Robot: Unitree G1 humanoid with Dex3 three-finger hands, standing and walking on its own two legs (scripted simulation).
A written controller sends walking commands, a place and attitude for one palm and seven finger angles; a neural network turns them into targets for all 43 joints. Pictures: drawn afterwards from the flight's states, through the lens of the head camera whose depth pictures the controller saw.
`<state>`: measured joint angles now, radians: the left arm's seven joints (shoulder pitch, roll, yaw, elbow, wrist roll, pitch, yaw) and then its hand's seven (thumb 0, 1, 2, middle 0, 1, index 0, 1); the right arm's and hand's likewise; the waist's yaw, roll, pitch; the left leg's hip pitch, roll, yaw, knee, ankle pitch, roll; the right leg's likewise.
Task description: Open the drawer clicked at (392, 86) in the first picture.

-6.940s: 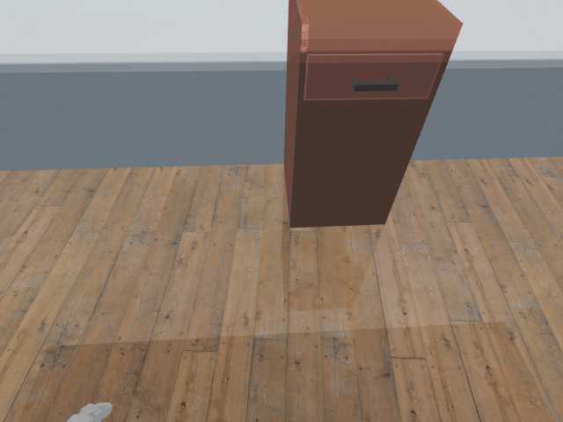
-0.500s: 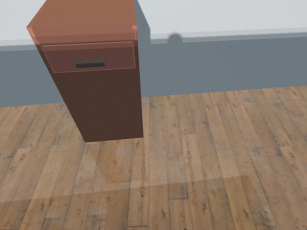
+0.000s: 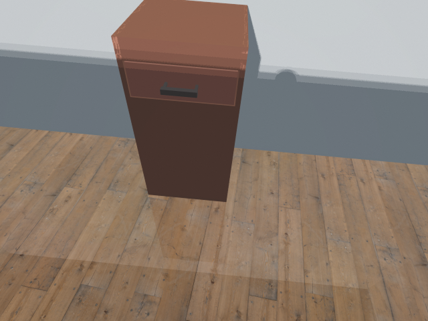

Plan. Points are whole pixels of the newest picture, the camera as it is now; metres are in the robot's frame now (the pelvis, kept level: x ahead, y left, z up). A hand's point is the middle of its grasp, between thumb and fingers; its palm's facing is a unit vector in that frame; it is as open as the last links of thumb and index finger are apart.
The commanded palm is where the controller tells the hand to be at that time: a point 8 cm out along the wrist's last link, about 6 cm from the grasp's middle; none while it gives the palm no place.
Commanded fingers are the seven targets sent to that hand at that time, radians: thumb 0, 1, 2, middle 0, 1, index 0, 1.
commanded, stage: take the last steps up to it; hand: left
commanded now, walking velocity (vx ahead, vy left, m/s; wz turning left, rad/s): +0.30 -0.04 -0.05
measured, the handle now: (180, 89) +0.86 +0.21 -0.04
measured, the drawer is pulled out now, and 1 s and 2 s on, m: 0.00 0.00 0.00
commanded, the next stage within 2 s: come to a stop and stand still in 0.84 s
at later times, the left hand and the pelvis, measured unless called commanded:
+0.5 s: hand (164, 274) +0.26 +0.14 -0.17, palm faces -0.03 -0.98 -0.21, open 7.3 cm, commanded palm none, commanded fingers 0.00 0.90 0.90 -0.20 -0.30 -0.20 -0.30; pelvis +0.14 -0.04 -0.02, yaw -1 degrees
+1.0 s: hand (157, 288) +0.23 +0.15 -0.19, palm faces +0.09 -0.99 -0.11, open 7.4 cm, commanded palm none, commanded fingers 0.00 0.90 0.90 -0.20 -0.30 -0.20 -0.30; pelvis +0.29 +0.00 -0.01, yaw -1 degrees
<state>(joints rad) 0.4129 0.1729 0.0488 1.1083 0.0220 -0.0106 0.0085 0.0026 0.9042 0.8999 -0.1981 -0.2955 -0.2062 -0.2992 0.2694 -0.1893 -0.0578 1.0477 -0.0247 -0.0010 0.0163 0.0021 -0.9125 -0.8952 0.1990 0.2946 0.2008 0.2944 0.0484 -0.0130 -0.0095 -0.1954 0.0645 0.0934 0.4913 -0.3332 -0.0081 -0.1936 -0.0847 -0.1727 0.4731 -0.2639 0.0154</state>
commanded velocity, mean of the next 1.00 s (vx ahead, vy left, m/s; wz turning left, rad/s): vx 0.21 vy -0.02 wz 0.00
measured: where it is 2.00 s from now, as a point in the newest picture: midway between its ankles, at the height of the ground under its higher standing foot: outside the picture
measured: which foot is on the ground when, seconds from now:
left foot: down 0.00-0.46, up 0.48-0.90, down 0.92-1.00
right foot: down 0.00-0.00, up 0.02-0.42, down 0.44-0.92, up 0.94-1.00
